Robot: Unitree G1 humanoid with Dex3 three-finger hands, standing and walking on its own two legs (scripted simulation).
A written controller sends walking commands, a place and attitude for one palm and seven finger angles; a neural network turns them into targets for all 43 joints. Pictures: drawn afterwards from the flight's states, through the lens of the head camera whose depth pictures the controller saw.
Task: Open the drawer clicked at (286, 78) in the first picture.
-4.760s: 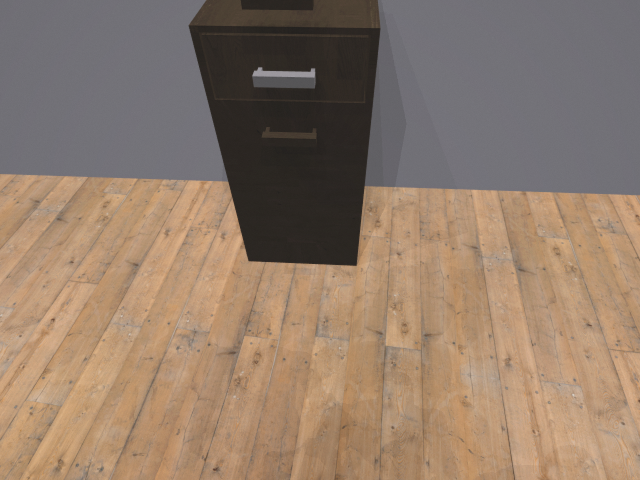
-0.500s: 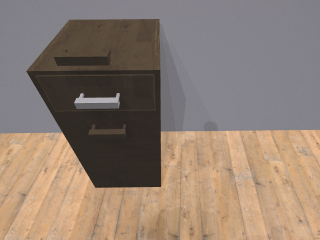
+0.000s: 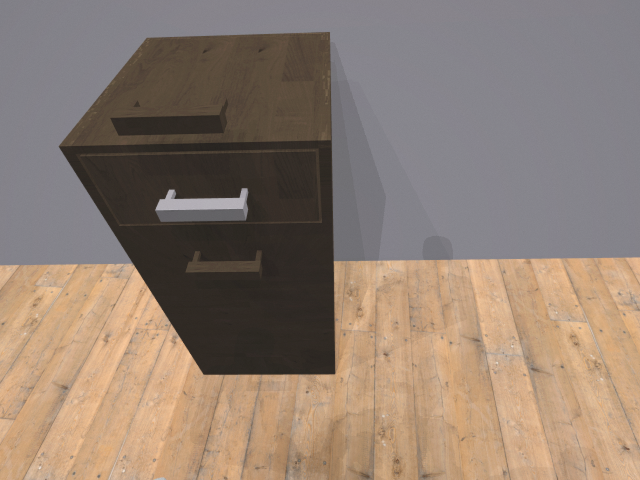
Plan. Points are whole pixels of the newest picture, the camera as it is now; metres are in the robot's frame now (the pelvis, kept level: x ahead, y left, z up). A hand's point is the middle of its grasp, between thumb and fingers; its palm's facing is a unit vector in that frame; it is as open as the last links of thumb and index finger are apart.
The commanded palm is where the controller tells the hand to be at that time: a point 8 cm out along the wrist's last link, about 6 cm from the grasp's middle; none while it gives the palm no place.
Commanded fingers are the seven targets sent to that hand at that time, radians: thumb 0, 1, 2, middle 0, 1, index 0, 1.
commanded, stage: raise the hand with hooked fingers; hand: left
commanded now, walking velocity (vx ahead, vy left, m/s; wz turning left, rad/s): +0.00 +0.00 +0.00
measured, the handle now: (205, 201) +0.53 +0.25 +0.03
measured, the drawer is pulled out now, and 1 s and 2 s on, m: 0.00 0.00 0.00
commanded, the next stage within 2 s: move the hooked fingers above the handle in 1.78 s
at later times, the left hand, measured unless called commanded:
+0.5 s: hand (141, 430) +0.18 +0.24 -0.01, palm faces +0.12 -0.07 -0.99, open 9.7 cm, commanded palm +0.16 +0.22 +0.04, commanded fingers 0.00 0.15 0.58 -0.25 -0.78 -0.25 -0.78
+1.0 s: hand (138, 335) +0.25 +0.24 +0.07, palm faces +0.14 -0.10 -0.99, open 12.7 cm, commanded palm +0.22 +0.24 +0.13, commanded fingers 0.00 -0.43 0.33 -0.29 -1.15 -0.29 -1.15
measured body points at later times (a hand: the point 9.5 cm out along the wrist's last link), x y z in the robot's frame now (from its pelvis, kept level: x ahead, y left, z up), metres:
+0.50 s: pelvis -0.01 -0.01 -0.04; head +0.02 -0.04 +0.41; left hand +0.16 +0.24 +0.04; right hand +0.28 -0.19 -0.10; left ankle +0.00 +0.12 -0.74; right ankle -0.01 -0.10 -0.74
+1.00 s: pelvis +0.00 +0.00 -0.01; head +0.01 -0.04 +0.44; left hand +0.24 +0.24 +0.13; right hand +0.20 -0.23 -0.12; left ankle +0.00 +0.12 -0.74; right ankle -0.01 -0.10 -0.74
